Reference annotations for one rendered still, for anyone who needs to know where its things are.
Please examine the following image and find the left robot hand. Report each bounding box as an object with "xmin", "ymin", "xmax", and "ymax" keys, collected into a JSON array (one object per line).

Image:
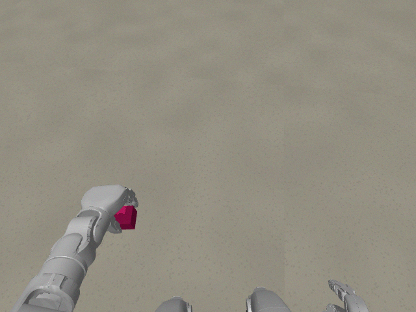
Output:
[{"xmin": 81, "ymin": 185, "xmax": 138, "ymax": 233}]

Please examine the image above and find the left robot arm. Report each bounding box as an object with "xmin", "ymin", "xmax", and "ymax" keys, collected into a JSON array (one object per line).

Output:
[{"xmin": 10, "ymin": 207, "xmax": 111, "ymax": 312}]

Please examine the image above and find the small box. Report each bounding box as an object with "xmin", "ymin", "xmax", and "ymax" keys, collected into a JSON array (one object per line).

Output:
[{"xmin": 114, "ymin": 205, "xmax": 137, "ymax": 229}]

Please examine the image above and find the right robot hand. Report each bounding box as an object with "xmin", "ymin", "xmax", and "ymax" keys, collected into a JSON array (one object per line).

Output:
[{"xmin": 322, "ymin": 279, "xmax": 370, "ymax": 312}]

